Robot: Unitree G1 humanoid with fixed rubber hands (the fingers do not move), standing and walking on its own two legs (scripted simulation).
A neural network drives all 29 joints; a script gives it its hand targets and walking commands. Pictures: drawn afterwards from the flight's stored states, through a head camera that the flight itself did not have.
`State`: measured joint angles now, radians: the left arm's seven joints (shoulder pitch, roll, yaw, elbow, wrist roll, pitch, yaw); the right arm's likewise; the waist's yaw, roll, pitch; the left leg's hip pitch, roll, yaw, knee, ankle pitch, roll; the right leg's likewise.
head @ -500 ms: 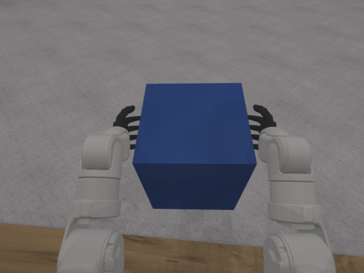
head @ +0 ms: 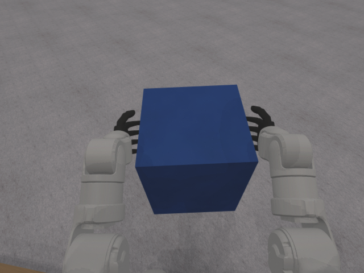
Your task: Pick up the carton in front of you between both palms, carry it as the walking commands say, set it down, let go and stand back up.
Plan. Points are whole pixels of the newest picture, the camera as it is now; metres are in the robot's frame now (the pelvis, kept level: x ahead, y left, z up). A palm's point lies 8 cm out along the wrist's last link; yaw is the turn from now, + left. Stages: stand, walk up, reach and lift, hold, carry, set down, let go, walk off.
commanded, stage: carry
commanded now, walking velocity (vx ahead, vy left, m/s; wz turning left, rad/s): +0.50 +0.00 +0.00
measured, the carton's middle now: (192, 154) +0.38 +0.02 +0.04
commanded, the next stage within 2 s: none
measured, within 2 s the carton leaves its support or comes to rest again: neither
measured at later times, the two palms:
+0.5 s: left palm (157, 89) +0.70 +0.15 -0.01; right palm (241, 96) +0.68 -0.15 -0.01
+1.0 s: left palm (168, 46) +0.97 +0.14 +0.02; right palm (236, 44) +1.01 -0.16 +0.02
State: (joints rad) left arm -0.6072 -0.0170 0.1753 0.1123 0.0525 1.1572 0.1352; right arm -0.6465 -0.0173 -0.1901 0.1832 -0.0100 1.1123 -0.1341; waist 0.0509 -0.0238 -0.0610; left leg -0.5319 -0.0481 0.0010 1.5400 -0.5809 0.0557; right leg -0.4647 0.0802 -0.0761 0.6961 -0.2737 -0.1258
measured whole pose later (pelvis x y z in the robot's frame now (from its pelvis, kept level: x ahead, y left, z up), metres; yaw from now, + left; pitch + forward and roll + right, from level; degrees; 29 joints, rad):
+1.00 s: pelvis +0.64 -0.04 -0.08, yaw +2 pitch +5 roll +3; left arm -0.53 -0.03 0.19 0.01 0.04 1.17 0.14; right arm -0.61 0.01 -0.17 0.10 -0.04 1.14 -0.14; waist 0.03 -0.03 -0.02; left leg -0.57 0.01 0.05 1.00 -0.36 -0.01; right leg -0.35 -0.01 -0.07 0.37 -0.11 -0.08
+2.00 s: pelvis +1.20 -0.03 -0.08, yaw +2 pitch +4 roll +0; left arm -0.13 -0.13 0.09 -0.36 0.11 1.21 0.09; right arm -0.14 0.13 -0.09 -0.37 -0.12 1.21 -0.09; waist 0.02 0.01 -0.12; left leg -0.53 0.08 0.14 0.58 -0.13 -0.01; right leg -0.14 -0.06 -0.21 0.32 -0.24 -0.01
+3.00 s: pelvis +1.32 -0.01 -0.10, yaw -2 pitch +1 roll +0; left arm -0.15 -0.13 0.10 -0.26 0.14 1.23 0.08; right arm -0.16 0.13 -0.11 -0.25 -0.13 1.20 -0.08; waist 0.00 -0.02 -0.14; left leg -0.34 0.08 0.19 0.56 -0.24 0.02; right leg -0.15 -0.06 -0.14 0.53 -0.39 0.02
